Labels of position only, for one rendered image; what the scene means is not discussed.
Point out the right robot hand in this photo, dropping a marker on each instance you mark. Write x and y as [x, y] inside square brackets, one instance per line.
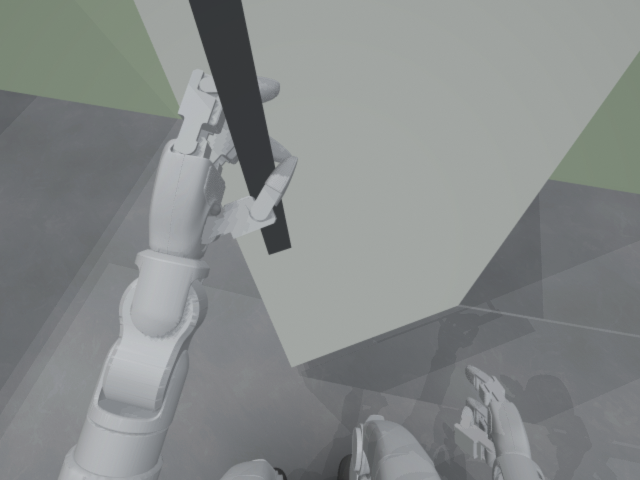
[501, 430]

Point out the robot left forearm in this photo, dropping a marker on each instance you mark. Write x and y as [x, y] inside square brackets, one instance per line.
[143, 373]

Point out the robot right forearm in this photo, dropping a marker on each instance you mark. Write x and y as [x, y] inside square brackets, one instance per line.
[515, 467]

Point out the right robot thigh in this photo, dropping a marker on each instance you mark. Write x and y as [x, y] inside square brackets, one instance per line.
[384, 450]

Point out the left robot hand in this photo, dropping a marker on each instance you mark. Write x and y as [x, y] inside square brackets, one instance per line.
[188, 181]

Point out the handle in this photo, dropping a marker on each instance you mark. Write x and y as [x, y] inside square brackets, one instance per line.
[223, 32]

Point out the fridge door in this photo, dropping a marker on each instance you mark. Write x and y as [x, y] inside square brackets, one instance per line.
[424, 129]

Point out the robot right shin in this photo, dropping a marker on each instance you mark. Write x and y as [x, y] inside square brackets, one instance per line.
[353, 474]

